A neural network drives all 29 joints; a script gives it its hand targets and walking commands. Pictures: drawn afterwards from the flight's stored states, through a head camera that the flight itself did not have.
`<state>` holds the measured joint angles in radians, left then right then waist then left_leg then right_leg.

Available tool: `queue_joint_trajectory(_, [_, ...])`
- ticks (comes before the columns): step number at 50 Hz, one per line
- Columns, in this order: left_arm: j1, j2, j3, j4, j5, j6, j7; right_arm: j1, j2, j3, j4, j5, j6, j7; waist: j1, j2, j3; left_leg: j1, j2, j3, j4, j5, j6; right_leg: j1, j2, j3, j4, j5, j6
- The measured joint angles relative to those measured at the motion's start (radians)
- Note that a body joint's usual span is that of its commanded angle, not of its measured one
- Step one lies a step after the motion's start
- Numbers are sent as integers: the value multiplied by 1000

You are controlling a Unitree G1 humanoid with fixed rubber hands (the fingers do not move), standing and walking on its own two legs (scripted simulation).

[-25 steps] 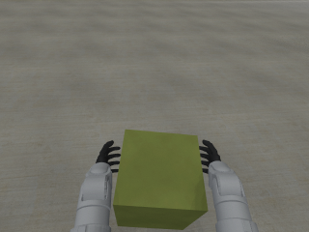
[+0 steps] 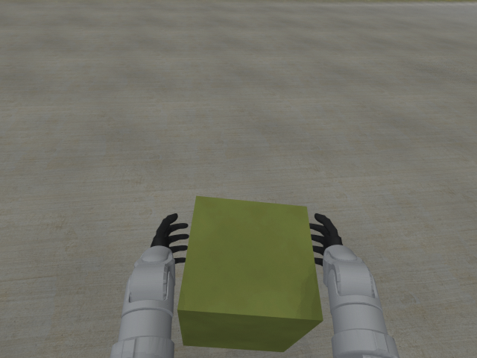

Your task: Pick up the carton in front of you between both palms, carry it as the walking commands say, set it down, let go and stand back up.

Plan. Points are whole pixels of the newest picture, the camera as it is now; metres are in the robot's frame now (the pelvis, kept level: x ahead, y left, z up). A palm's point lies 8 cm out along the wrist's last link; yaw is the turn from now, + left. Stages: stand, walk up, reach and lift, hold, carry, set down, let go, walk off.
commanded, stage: set down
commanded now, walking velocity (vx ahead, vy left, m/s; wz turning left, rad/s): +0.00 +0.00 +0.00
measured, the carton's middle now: (242, 278) +0.30 +0.00 -0.05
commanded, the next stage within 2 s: none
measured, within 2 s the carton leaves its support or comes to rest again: neither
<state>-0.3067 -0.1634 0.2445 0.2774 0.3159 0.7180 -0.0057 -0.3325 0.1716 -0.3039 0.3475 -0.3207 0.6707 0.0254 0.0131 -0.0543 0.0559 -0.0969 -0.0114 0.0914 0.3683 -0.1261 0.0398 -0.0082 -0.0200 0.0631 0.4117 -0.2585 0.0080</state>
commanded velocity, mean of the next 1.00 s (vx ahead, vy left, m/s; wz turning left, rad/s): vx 0.00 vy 0.00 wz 0.00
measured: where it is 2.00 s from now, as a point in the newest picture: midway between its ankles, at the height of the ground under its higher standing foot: outside the picture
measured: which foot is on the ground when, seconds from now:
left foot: down 0.00-1.00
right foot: down 0.00-1.00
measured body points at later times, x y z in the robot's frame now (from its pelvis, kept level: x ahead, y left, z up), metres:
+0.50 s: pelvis -0.03 -0.03 -0.06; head +0.16 +0.02 +0.34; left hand +0.34 +0.17 -0.15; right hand +0.35 -0.13 -0.14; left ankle +0.06 +0.10 -0.74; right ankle -0.01 -0.14 -0.74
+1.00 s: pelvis -0.06 -0.01 -0.21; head +0.17 +0.05 +0.17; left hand +0.38 +0.20 -0.30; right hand +0.39 -0.10 -0.28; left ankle +0.06 +0.10 -0.74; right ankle -0.01 -0.14 -0.74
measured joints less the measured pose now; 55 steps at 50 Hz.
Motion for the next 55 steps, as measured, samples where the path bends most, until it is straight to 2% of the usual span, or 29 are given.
queue_joint_trajectory(7, [-125, -29, 143, 139, 91, -103, -28, -120, 45, -124, 118, -78, -80, -25, 6, -8, 22, -90, 9, -13, 75, -25, -8, -91, 10, -9, 86, -33, 3])
queue_joint_trajectory(11, [-203, -17, 209, 218, 146, -201, -55, -187, 70, -191, 172, -124, -170, -42, 12, -17, 37, -214, 21, -26, 149, -41, -16, -211, 22, -21, 160, -54, 0])
queue_joint_trajectory(14, [-233, 4, 222, 249, 157, -284, -72, -210, 79, -208, 191, -127, -253, -52, 18, -21, 43, -342, 29, -40, 204, -47, -21, -335, 31, -34, 216, -65, -6])
queue_joint_trajectory(19, [-235, 49, 190, 266, 106, -425, -74, -205, 77, -174, 199, -69, -398, -90, 22, -16, 49, -591, 41, -66, 302, -51, -27, -574, 45, -58, 309, -75, -12])
queue_joint_trajectory(26, [-260, 104, 129, 272, -14, -555, -23, -195, 73, -93, 175, 72, -543, -177, 21, -15, -25, -978, 48, -101, 487, -82, -40, -955, 61, -72, 493, -109, -9])
queue_joint_trajectory(29, [-289, 118, 116, 266, -41, -568, -19, -207, 76, -86, 151, 111, -562, -202, 16, -12, -84, -1125, 49, -105, 579, -103, -36, -1101, 64, -71, 584, -132, -5])
queue_joint_trajectory(35, [-389, 122, 141, 296, -32, -537, -29, -274, 78, -140, 130, 124, -529, -197, 15, -9, -162, -1338, 46, -99, 750, -147, -22, -1313, 62, -64, 763, -185, 6])
queue_joint_trajectory(44, [-508, 146, 158, 353, -24, -470, -10, -401, 46, -202, 179, 113, -461, -182, 19, -27, -217, -1581, 26, -104, 962, -195, -15, -1546, 99, -31, 990, -253, 24])
queue_joint_trajectory(55, [-583, 217, 106, 410, -67, -458, 19, -501, 16, -201, 253, 138, -467, -211, 8, -24, -248, -1833, 4, -144, 1169, -239, -24, -1768, 121, -57, 1194, -333, 27])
